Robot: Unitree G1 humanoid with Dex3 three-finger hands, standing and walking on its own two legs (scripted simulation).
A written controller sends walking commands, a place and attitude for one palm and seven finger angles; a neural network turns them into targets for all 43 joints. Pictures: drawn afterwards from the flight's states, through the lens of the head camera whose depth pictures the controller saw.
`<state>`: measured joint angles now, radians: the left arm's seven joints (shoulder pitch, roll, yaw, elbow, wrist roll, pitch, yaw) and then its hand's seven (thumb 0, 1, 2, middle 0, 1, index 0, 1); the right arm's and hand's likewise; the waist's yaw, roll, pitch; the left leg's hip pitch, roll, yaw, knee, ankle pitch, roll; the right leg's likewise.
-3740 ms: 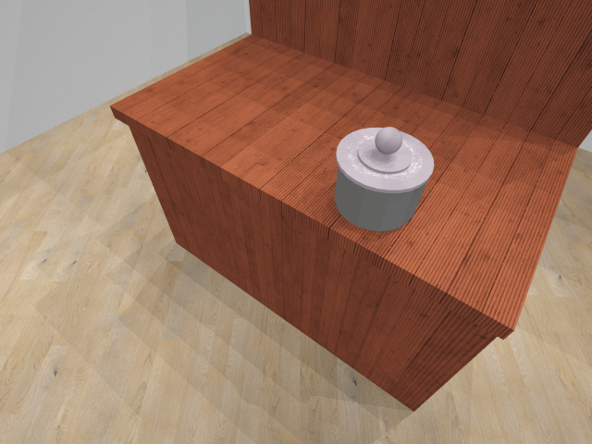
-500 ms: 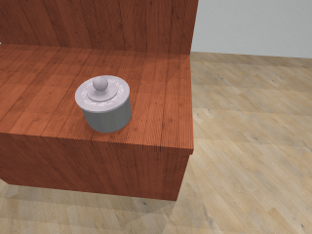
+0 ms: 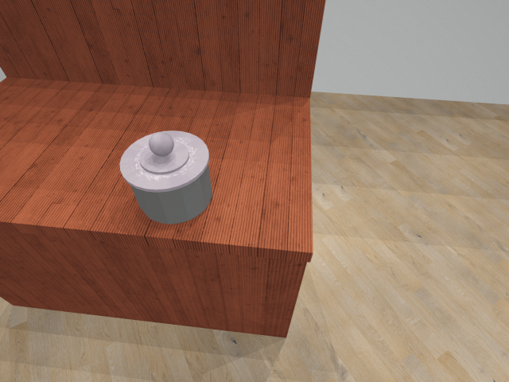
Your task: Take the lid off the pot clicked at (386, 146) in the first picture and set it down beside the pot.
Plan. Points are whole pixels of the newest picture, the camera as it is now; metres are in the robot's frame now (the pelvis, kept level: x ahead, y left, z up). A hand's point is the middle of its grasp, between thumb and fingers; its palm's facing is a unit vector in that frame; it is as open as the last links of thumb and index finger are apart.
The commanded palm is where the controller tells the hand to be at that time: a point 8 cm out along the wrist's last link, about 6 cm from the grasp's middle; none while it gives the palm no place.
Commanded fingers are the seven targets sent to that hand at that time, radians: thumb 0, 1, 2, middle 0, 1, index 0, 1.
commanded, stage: look again from close up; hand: left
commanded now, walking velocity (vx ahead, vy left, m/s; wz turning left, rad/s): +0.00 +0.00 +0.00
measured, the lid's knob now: (161, 144) +0.53 +0.23 +0.07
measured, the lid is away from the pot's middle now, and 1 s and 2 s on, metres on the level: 0.00 0.00 0.00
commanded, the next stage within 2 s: shuffle to correct the standing spot in 0.20 s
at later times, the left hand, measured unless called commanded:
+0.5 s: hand out of the picture -0.02 +0.16 -0.18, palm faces +0.08 -0.98 -0.19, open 7.3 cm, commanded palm none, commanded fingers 0.00 0.90 0.90 -0.20 -0.30 -0.20 -0.30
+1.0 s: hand out of the picture +0.01 +0.25 -0.19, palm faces +0.06 -0.97 -0.25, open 7.3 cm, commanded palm none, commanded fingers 0.00 0.90 0.90 -0.20 -0.30 -0.20 -0.30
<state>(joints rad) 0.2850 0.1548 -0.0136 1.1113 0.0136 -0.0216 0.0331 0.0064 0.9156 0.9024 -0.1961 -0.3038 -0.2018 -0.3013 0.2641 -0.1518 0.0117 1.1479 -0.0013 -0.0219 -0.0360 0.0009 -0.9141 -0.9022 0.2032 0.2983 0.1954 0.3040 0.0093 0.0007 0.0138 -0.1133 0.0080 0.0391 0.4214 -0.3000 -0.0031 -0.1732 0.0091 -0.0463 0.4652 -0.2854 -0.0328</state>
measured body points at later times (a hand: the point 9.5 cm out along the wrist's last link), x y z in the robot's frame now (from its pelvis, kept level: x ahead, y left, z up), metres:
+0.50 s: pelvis +0.00 -0.01 +0.00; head +0.00 -0.01 +0.45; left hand -0.03 +0.21 -0.16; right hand -0.01 -0.23 -0.17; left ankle -0.05 +0.12 -0.74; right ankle -0.02 -0.09 -0.74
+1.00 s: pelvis +0.03 +0.06 -0.01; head +0.04 +0.07 +0.44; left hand +0.01 +0.30 -0.17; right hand +0.04 -0.17 -0.16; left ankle -0.02 +0.13 -0.74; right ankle -0.03 -0.08 -0.71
